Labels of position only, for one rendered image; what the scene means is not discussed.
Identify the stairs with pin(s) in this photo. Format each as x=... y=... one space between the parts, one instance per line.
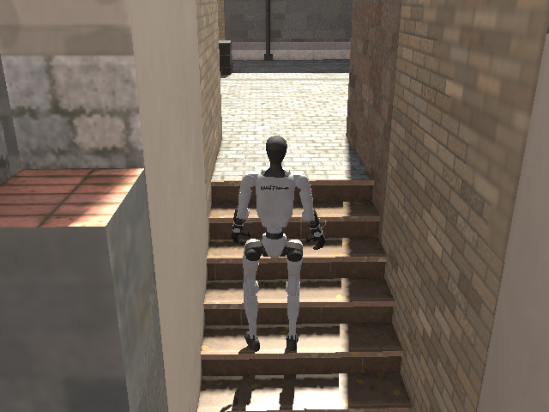
x=302 y=382

